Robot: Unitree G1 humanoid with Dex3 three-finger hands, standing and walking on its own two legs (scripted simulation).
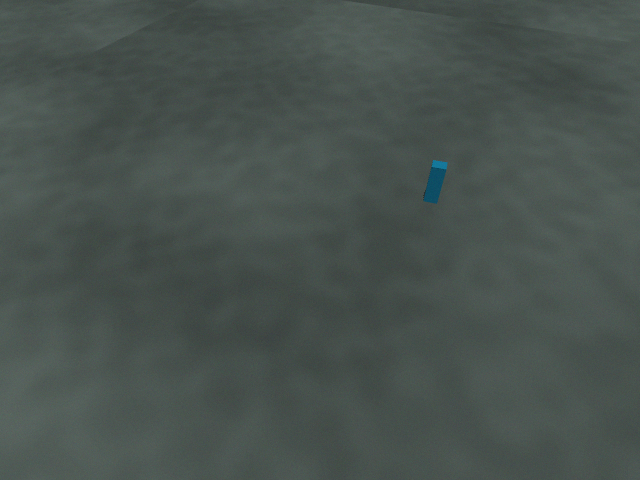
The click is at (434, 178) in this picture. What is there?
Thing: carton on end
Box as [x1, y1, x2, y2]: [424, 160, 447, 203]
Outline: 433,160 424,200 436,203 447,162
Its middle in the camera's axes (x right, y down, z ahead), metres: +0.52 -0.27 +1.77
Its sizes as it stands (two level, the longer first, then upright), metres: 0.062 0.051 0.199
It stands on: the floor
